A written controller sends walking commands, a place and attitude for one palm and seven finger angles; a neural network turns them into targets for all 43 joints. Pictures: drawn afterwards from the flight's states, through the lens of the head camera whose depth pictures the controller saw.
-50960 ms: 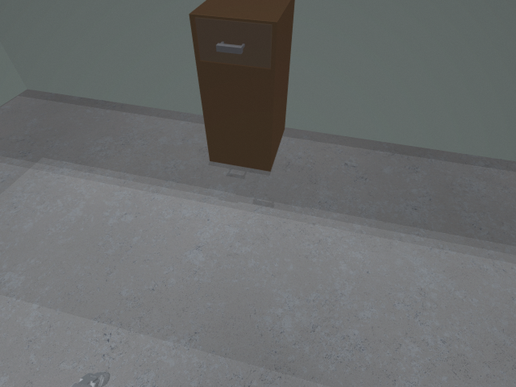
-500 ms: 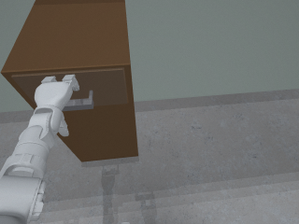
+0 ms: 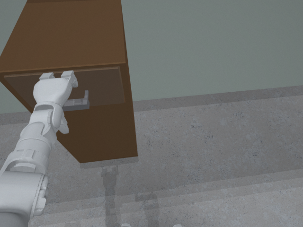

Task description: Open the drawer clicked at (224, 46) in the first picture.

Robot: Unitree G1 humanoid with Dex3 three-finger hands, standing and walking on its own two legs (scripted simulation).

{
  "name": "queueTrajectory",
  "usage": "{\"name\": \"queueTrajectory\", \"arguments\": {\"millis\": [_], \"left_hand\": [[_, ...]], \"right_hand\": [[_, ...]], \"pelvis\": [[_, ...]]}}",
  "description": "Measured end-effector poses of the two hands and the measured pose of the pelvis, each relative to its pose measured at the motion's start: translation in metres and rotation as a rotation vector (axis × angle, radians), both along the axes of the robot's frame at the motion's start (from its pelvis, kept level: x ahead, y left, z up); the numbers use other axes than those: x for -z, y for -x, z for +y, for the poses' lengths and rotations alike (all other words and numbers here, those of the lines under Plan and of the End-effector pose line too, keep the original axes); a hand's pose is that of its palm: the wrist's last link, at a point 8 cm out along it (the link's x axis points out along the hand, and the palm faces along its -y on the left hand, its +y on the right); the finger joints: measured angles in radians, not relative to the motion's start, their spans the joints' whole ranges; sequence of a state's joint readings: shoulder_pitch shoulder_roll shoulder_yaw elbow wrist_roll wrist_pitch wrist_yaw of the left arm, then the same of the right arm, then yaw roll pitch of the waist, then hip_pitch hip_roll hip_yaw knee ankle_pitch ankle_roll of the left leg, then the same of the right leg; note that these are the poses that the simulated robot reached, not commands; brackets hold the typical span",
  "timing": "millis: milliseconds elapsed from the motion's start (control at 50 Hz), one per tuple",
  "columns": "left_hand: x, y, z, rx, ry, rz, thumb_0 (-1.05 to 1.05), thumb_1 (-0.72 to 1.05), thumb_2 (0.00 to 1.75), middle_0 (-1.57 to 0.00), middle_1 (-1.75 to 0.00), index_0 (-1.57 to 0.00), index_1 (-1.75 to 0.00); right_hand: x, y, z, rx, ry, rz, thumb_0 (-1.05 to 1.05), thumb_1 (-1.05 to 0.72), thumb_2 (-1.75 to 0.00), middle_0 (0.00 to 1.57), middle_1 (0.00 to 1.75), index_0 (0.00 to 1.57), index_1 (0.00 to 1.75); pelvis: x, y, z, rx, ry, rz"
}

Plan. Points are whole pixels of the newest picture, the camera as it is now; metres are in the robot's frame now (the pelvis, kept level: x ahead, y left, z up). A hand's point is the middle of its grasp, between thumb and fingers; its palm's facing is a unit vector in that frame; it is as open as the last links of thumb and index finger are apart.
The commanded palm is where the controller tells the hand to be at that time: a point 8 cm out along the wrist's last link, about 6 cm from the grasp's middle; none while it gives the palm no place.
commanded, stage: re-aim the fingers above the handle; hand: left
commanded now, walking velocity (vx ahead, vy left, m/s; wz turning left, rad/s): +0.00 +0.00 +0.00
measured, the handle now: (71, 99) +0.51 +0.26 -0.03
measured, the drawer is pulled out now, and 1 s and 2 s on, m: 0.01 0.01 0.01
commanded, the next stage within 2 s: lower the fingers behind the handle in 0.20 s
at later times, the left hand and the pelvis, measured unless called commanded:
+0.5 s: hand (61, 107) +0.45 +0.26 +0.02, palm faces -0.06 -0.02 -1.00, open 13.9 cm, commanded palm +0.43 +0.25 +0.08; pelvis +0.00 +0.00 +0.00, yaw +0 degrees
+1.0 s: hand (65, 113) +0.44 +0.25 -0.01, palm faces -0.07 -0.03 -1.00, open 13.8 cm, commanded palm +0.43 +0.25 +0.04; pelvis +0.00 +0.00 -0.01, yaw +0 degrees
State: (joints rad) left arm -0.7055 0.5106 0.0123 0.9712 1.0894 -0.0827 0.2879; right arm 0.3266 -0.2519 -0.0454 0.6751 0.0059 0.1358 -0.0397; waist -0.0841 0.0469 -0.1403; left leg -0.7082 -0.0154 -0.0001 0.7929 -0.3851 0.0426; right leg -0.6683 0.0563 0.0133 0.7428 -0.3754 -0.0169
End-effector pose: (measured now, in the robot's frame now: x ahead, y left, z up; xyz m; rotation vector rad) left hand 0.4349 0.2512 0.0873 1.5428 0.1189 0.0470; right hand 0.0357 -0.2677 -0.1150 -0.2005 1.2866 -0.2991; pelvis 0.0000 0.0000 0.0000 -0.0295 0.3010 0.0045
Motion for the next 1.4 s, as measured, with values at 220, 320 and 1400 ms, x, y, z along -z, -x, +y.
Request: {"name": "queueTrajectory", "arguments": {"millis": [220, 320, 1400], "left_hand": [[0.000, -0.001, 0.007, -0.039, 0.002, 0.035, 0.00, -0.49, 0.30, -0.31, -1.20, -0.32, -1.20], [0.002, 0.002, -0.003, 0.013, 0.024, 0.026, 0.00, -0.49, 0.30, -0.31, -1.20, -0.32, -1.20], [0.064, 0.006, -0.002, -0.026, -0.006, 0.022, 0.00, -0.49, 0.30, -0.27, -1.20, -0.31, -1.20]], "right_hand": [[0.001, 0.011, -0.005, 0.024, -0.002, 0.044, 0.00, -0.90, -0.90, 0.21, 0.30, 0.20, 0.29], [-0.001, 0.005, -0.005, 0.026, -0.002, 0.033, 0.00, -0.90, -0.90, 0.21, 0.30, 0.20, 0.29], [0.025, 0.027, 0.001, 0.003, 0.002, 0.074, 0.00, -0.90, -0.90, 0.21, 0.30, 0.20, 0.29]], "pelvis": [[-0.002, -0.007, -0.001, 0.005, 0.000, 0.010], [-0.003, -0.009, -0.001, 0.003, 0.000, -0.002], [0.026, 0.011, 0.003, 0.007, 0.013, 0.092]]}}
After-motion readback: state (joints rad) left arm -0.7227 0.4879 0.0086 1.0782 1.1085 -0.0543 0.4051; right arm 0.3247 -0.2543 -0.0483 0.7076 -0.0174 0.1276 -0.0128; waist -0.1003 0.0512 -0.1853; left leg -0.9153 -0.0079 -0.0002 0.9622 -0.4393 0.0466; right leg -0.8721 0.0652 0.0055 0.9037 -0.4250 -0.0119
